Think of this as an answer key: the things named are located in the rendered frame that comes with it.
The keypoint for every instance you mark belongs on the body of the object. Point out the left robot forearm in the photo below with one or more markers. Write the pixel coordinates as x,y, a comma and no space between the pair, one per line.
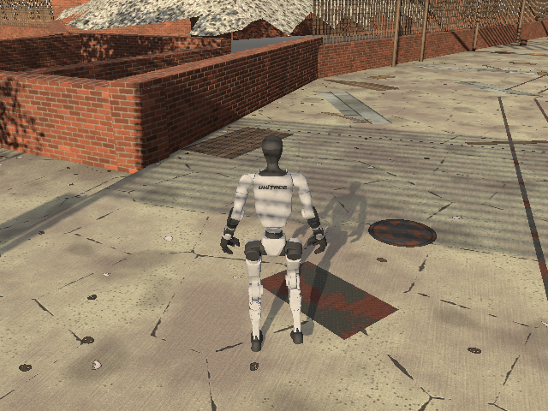
230,226

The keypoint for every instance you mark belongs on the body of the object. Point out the left robot upper arm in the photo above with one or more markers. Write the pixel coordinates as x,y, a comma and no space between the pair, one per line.
241,194

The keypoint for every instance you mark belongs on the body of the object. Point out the robot right hand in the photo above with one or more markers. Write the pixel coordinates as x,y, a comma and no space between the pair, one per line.
315,241

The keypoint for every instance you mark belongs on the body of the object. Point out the right robot forearm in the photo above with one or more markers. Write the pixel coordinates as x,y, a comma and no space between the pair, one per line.
315,226

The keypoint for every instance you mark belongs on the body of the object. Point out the humanoid robot torso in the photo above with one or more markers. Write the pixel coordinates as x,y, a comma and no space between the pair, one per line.
273,205

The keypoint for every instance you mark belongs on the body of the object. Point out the robot left shin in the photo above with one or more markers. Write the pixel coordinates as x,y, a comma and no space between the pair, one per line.
254,312

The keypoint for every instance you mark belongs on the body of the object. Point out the right robot upper arm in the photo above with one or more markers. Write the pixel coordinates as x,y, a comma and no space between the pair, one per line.
300,181

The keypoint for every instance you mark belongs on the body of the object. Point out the robot left hand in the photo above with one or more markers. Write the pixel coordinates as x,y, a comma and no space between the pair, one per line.
231,242

